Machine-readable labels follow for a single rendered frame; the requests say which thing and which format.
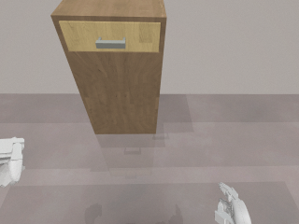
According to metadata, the drawer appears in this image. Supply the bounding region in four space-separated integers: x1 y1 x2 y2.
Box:
59 21 161 52

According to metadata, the handle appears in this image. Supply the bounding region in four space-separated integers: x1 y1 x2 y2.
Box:
95 36 126 49

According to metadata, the robot left hand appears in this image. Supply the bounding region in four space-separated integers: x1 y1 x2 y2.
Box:
0 136 25 188

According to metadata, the cabinet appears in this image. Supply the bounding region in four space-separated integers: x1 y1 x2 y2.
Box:
50 0 167 134

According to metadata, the robot right hand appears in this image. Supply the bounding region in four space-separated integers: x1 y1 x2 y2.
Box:
214 182 251 224

